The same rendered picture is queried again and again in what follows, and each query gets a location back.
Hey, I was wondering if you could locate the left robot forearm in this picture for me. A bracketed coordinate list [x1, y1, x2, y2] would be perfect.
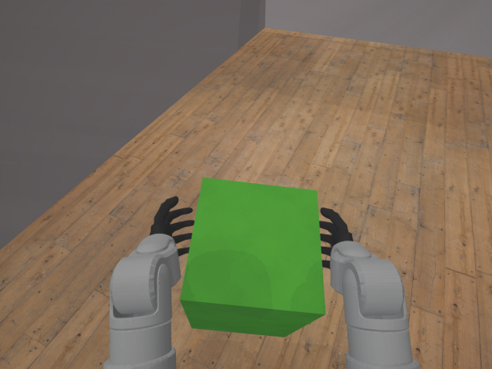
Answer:
[103, 234, 181, 369]

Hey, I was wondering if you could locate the carton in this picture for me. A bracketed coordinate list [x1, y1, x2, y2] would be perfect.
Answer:
[180, 178, 326, 337]

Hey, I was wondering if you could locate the robot right hand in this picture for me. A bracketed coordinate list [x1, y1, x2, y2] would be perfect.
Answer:
[319, 208, 353, 269]

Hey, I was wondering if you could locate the right robot forearm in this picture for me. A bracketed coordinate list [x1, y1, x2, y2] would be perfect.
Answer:
[330, 241, 421, 369]

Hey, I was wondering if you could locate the robot left hand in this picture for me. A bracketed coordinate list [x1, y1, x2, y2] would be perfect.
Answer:
[149, 196, 194, 256]

